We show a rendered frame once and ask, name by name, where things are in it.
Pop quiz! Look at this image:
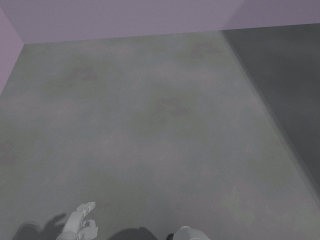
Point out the robot left hand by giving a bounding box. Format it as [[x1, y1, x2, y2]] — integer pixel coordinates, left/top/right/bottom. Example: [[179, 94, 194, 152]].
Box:
[[62, 202, 98, 240]]

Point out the right robot thigh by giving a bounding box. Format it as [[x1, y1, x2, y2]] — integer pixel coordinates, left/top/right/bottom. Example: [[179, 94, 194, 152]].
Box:
[[173, 228, 210, 240]]

